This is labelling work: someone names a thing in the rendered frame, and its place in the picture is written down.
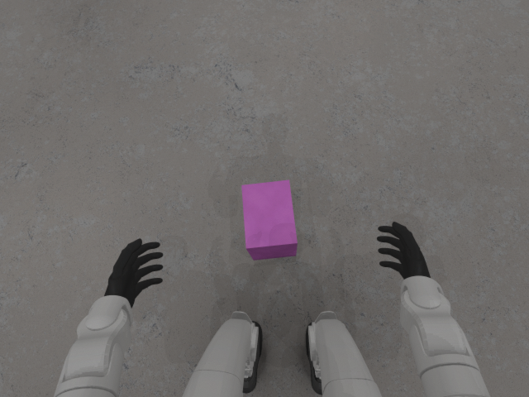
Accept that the left robot hand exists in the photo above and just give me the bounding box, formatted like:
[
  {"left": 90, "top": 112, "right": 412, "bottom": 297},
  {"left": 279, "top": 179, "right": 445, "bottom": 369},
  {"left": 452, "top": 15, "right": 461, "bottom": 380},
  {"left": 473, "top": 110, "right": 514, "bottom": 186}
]
[{"left": 104, "top": 238, "right": 163, "bottom": 308}]

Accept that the carton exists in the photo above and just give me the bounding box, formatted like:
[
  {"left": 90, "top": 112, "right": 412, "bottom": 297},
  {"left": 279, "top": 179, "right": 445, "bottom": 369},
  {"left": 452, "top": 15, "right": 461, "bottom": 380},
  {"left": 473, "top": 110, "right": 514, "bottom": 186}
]
[{"left": 241, "top": 180, "right": 298, "bottom": 261}]

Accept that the robot left thigh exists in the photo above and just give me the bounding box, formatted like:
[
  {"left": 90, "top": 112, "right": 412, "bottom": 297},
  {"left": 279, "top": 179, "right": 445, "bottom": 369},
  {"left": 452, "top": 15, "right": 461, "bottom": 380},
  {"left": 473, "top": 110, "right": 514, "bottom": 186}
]
[{"left": 182, "top": 318, "right": 259, "bottom": 397}]

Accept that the left robot forearm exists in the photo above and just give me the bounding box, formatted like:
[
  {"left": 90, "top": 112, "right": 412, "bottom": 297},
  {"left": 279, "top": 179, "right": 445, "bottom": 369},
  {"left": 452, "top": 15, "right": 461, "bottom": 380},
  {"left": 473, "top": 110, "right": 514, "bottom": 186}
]
[{"left": 54, "top": 295, "right": 133, "bottom": 397}]

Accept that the right robot forearm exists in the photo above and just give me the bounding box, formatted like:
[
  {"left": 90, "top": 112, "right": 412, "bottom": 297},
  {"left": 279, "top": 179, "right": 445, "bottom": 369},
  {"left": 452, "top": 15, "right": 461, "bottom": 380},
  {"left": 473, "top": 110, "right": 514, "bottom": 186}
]
[{"left": 400, "top": 275, "right": 490, "bottom": 397}]

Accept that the right robot shin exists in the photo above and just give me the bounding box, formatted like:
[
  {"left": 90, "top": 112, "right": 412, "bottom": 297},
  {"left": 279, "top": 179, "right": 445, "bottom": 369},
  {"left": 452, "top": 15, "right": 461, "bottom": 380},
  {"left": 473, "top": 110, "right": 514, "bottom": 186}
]
[{"left": 313, "top": 311, "right": 345, "bottom": 378}]

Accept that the right robot hand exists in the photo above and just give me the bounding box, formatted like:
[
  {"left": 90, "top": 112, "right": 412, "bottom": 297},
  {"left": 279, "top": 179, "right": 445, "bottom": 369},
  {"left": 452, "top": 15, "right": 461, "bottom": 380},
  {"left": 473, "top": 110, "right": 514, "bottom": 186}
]
[{"left": 377, "top": 222, "right": 431, "bottom": 279}]

